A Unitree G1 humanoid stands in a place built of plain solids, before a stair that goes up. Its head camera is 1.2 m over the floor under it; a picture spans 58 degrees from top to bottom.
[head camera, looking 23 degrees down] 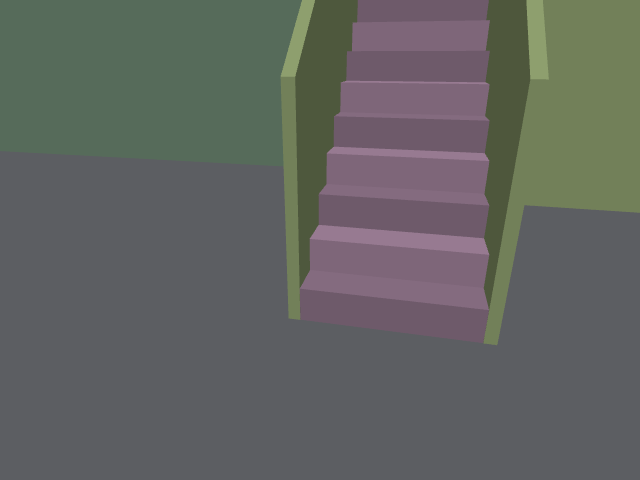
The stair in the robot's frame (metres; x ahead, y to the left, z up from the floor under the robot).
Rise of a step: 0.18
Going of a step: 0.20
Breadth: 0.86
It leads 13 degrees to the right of straight ahead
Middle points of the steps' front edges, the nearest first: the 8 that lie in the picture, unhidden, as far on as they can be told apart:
1.72 -0.32 0.18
1.92 -0.37 0.35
2.12 -0.41 0.53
2.31 -0.46 0.70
2.51 -0.50 0.88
2.71 -0.55 1.05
2.90 -0.59 1.23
3.10 -0.64 1.41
